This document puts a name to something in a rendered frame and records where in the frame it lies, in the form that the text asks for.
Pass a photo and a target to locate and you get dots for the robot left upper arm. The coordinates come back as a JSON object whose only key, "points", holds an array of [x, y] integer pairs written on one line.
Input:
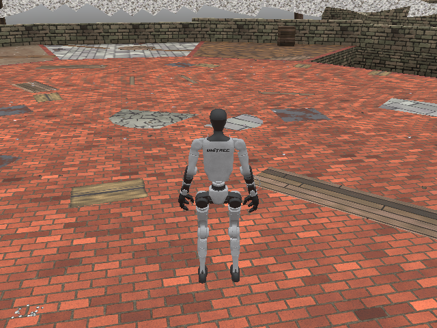
{"points": [[196, 145]]}

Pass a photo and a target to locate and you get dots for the humanoid robot torso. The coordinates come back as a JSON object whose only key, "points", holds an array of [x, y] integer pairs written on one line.
{"points": [[218, 158]]}

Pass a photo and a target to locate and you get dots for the right robot shin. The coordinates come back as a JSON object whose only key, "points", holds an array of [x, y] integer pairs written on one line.
{"points": [[235, 250]]}

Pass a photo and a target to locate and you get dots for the robot right upper arm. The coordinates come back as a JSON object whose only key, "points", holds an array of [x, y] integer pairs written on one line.
{"points": [[240, 145]]}

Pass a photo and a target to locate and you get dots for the robot right forearm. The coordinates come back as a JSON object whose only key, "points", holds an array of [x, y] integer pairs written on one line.
{"points": [[250, 184]]}

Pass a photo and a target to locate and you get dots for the right robot hand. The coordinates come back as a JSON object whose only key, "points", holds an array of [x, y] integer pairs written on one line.
{"points": [[255, 202]]}

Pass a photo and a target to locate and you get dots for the robot left forearm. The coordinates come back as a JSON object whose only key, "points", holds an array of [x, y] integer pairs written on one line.
{"points": [[186, 183]]}

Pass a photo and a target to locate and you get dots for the left robot hand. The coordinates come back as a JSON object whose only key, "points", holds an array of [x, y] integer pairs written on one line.
{"points": [[183, 201]]}

